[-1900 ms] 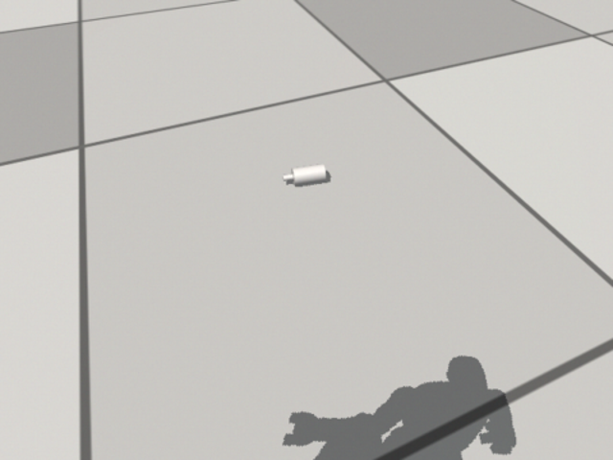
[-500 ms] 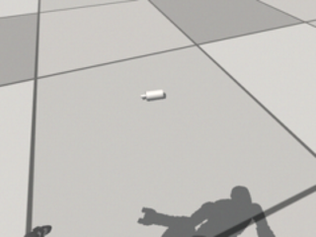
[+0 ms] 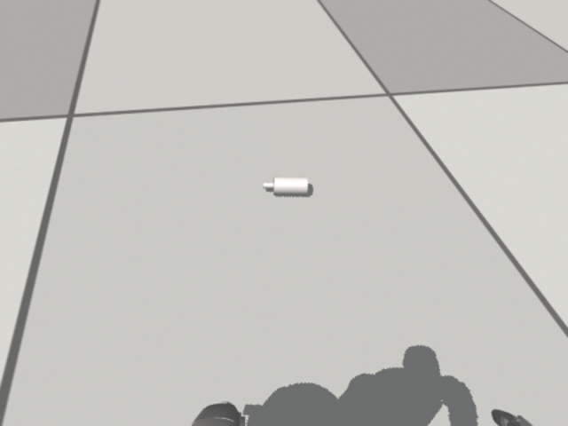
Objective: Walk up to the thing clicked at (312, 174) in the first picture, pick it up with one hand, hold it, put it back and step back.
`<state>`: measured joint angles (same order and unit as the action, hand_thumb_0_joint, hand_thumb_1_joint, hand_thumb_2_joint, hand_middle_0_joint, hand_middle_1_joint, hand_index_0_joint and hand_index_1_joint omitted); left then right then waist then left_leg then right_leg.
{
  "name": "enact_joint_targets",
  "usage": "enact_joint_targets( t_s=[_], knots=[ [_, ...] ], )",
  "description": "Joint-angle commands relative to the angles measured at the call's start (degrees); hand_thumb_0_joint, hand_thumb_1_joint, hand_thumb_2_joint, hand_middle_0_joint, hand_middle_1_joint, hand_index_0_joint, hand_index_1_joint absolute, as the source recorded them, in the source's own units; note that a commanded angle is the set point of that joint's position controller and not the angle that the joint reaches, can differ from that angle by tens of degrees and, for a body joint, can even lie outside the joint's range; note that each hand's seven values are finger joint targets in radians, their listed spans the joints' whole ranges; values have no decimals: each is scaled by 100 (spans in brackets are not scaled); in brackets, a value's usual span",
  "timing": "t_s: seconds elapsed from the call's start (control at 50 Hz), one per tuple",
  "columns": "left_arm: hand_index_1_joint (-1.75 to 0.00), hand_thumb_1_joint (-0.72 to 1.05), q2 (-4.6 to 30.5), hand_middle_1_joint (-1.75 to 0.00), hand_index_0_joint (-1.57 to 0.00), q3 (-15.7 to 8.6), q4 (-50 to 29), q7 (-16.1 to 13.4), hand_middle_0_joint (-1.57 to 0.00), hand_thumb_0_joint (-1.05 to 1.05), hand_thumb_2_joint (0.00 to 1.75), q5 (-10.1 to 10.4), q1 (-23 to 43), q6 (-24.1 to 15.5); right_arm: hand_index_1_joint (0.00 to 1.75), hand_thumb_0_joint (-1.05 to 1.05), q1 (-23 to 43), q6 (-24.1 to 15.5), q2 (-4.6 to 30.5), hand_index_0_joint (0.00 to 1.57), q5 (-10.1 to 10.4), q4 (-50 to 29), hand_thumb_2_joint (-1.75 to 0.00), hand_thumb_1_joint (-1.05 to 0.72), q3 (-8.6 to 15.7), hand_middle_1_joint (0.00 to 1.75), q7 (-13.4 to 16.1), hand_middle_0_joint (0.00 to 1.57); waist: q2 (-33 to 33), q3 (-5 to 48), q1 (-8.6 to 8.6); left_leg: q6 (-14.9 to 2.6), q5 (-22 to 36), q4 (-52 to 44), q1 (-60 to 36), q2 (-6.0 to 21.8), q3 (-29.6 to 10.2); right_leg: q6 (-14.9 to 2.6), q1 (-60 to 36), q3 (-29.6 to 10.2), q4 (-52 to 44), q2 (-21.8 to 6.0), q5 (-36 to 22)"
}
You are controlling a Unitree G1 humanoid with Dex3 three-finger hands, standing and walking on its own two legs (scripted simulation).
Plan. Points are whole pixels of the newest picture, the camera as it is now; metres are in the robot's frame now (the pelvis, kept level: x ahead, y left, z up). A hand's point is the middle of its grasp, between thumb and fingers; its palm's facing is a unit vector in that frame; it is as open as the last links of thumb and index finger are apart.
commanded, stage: walk up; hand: left
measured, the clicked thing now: (284, 185) +1.19 +0.02 -0.71
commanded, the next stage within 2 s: none
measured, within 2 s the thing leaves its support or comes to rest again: neither
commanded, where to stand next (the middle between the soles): +0.84 -0.28 m, yaw +7 degrees
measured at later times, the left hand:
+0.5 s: hand (210, 316) +0.29 +0.15 -0.10, palm faces +0.07 -0.92 -0.40, open 7.4 cm
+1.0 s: hand (253, 243) +0.47 +0.10 -0.14, palm faces +0.01 -0.96 -0.30, open 7.4 cm
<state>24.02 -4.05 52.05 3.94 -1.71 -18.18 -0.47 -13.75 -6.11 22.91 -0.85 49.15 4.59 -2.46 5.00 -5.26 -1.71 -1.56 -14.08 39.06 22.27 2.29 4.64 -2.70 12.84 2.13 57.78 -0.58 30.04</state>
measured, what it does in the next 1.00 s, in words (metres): walks ahead: right foot, then left foot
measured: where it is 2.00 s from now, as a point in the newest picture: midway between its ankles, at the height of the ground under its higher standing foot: (361, 272)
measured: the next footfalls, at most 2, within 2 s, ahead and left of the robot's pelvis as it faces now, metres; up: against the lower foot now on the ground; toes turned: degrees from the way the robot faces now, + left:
right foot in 0.34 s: +0.30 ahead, -0.24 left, +0.00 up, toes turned -4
left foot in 0.78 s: +0.50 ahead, -0.05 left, +0.00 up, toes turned +9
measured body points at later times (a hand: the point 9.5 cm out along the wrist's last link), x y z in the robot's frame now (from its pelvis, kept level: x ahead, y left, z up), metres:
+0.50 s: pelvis +0.23 -0.13 +0.01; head +0.24 -0.16 +0.46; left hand +0.28 +0.20 -0.08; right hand +0.31 -0.46 -0.11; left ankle +0.19 +0.03 -0.63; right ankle +0.26 -0.24 -0.72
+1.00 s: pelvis +0.42 -0.17 +0.01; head +0.43 -0.14 +0.46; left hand +0.47 +0.15 -0.12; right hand +0.52 -0.49 -0.07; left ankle +0.46 -0.05 -0.72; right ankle +0.46 -0.33 -0.65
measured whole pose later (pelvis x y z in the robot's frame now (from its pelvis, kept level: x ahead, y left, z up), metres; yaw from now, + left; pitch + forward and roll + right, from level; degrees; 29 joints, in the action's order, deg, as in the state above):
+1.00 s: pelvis +0.42 -0.17 +0.01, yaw +3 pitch -4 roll +1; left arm 24.8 -4.0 47.1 4.1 -0.9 -18.2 0.0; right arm -16.7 -6.5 21.6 0.4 47.2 2.2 -0.4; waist 5.7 -5.4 -0.1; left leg -1.2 -14.6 33.0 14.2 2.2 5.9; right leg -0.9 28.3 -3.1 63.9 -3.9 21.1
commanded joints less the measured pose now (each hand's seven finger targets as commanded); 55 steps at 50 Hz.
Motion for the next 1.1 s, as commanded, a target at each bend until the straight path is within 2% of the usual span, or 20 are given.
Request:
enact_joint_targets(
  t_s=[0.0, 0.08, 0.18, 0.3, 0.32, 0.34, 0.36, 0.38, 0.46, 0.58, 0.66, 0.72, 0.74, 0.76, 0.78, 0.8, 0.82, 0.88, 0.92, 1.08],
  knots=[
    [-30, 90, 1438, -30, -20, -348, -623, -67, -20, 0, 90, 91, 300, -256, 30, 0, -769, -75, 1817, 20, 103, -357, -90, -90, 450, 30, 273, 20, -881, 452, 433, -1178, -496, -2244, -2161, 1791, -2897, 61, 2622, -887, 1109, -525, -740],
    [-30, 90, 1174, -30, -20, -351, -567, 108, -20, 0, 90, 75, 64, -152, 30, 0, -461, -162, 1737, 20, 115, -445, -90, -90, 365, 30, 243, 20, -1151, 100, 143, -1138, 313, -2207, -948, 1416, -1431, 261, 1847, -541, 15, -761, -994],
    [-30, 90, 1055, -30, -20, -374, -785, 276, -20, 0, 90, 52, 740, -163, 30, 0, -504, -235, 1973, 20, 85, -446, -90, -90, 409, 30, 213, 20, -1510, 6, 248, -1014, -260, -2298, -590, 1293, -979, 222, 1432, -271, -1522, -798, -1914],
    [-30, 90, 1372, -30, -20, -634, -364, 237, -20, 0, 90, 16, -216, -190, 30, 0, -130, -83, 1716, 20, 3, -426, -90, -90, 308, 30, 250, 20, -525, 510, -511, -575, -279, -372, 513, 873, -421, 126, -994, 271, -1998, -259, -1588],
    [-30, 90, 1646, -30, -20, -775, -223, 149, -20, 0, 90, -13, -905, -249, 30, 0, -421, -50, 1364, 20, -11, -374, -90, -90, 196, 30, 253, 20, 730, 784, -865, -375, 100, 1677, 913, 415, -40, -17, -1670, -220, -2698, -360, -509],
    [-30, 90, 2055, -30, -20, -827, -279, 55, -20, 0, 90, -44, -1141, -343, 30, 0, -688, -58, 847, 20, 67, -480, -90, -90, 12, 30, 266, 20, 2028, 669, -826, -146, -1526, 3152, 2017, -367, -281, -292, -1871, -2410, -3779, -1575, 208],
    [-30, 90, 2171, -30, -20, -762, -415, 18, -20, 0, 90, 74, -774, -345, 30, 0, -580, -23, 1309, 20, 96, -496, -90, -90, 136, 30, 346, 20, 1639, 574, -637, -89, -1619, 3685, 2359, -326, -463, -803, -1713, -3776, -4535, -2254, 141],
    [-30, 90, 2189, -30, -20, -740, -593, -18, -20, 0, 90, 130, -288, -323, 30, 0, -434, -19, 1512, 20, 53, -395, -90, -90, 168, 30, 392, 20, 1247, 356, -485, -112, -1467, 3868, 2253, 1, -730, -1036, -1081, -4029, -4666, -2420, 207],
    [-30, 90, 1495, -30, -20, -500, -703, -111, -20, 0, 90, 144, 410, -414, 30, 0, -901, 81, 1390, 20, 196, 59, -90, -90, 156, 30, 225, 20, 635, 46, 146, -133, -275, 2705, 1108, 340, -742, -470, -18, -1337, -4211, -1251, -1547],
    [-30, 90, 1353, -30, -20, -449, -815, -131, -20, 0, 90, 63, -129, -493, 30, 0, -132, 111, 1124, 20, 70, -291, -90, -90, 118, 30, 94, 20, 221, 125, -153, 103, -77, 938, 1232, 265, -448, -883, -629, -659, -4039, -1329, -2983],
    [-30, 90, 1326, -30, -20, -398, -925, -104, -20, 0, 90, 28, -342, -392, 30, 0, 260, 53, 1022, 20, 96, -499, -90, -90, 119, 30, 93, 20, -18, 340, -292, 37, 318, -116, 455, 101, -70, -718, -772, -411, -3550, -1289, -3748],
    [-30, 90, 1414, -30, -20, -387, -1028, -99, -20, 0, 90, 62, -104, -310, 30, 0, -265, 42, 1041, 20, 92, -350, -90, -90, 211, 30, 147, 20, -235, 417, 127, -108, 650, -544, -880, -145, 237, -606, -56, -205, -2960, -1207, -3594],
    [-30, 90, 1290, -30, -20, -325, -1114, -108, -20, 0, 90, 60, -144, -295, 30, 0, -777, 15, 1208, 20, 73, -206, -90, -90, 279, 30, 201, 20, -625, 702, 376, -244, 443, -772, -1889, -315, 183, -496, 372, -37, -2048, -946, -3831],
    [-30, 90, 987, -30, -20, -213, -1168, -124, -20, 0, 90, 89, -347, -291, 30, 0, -1432, -21, 1538, 20, -21, -107, -90, -90, 386, 30, 274, 20, -1291, 1057, 682, -537, -48, -1122, -2808, 244, -679, -324, 1070, 142, -664, -622, -3325],
    [-30, 90, 625, -30, -20, -167, -1206, -113, -20, 0, 90, 122, -647, -273, 30, 0, -1711, -39, 2044, 20, -118, -183, -90, -90, 525, 30, 355, 20, -2244, 1442, 686, -1127, -609, -1373, -3799, 1861, -3265, -13, 2576, 279, 720, 92, -566],
    [-30, 90, 1223, -30, -20, -308, -1117, -150, -20, 0, 90, 88, -591, -172, 30, 0, -1531, -22, 2087, 20, 40, -353, -90, -90, 557, 30, 406, 20, -1269, 1389, 684, -1564, -1520, -2092, -3516, 2510, -4618, 26, 2876, -438, 1174, 85, 212],
    [-30, 90, 1555, -30, -20, -352, -1064, -192, -20, 0, 90, 61, -495, -130, 30, 0, -1235, -15, 2205, 20, 160, -360, -90, -90, 615, 30, 419, 20, -1197, 1077, 605, -1837, -1632, -2214, -3172, 2808, -4762, -1, 2991, -811, 1691, -242, 105],
    [-30, 90, 1270, -30, -20, -341, -887, -119, -20, 0, 90, 100, -316, -140, 30, 0, -702, -72, 1595, 20, 160, -503, -90, -90, 321, 30, 424, 20, -649, 237, 317, -1141, 604, -2174, -1523, 1755, -2194, 84, 2299, -981, 1288, -439, -739],
    [-30, 90, 1125, -30, -20, -342, -775, -42, -20, 0, 90, 109, -557, -82, 30, 0, -508, -138, 1565, 20, 147, -450, -90, -90, 263, 30, 363, 20, -999, 9, 105, -986, 846, -2208, -649, 1430, -1365, 154, 1731, -734, 821, -513, -931],
    [-30, 90, 1013, -30, -20, -381, -860, 230, -20, 0, 90, 66, 243, -71, 30, 0, -292, -181, 1953, 20, 47, -506, -90, -90, 371, 30, 249, 20, -1561, 27, 176, -926, -1259, -2376, -235, 1201, -770, 234, 1015, -180, -1674, -694, -1894]
  ],
)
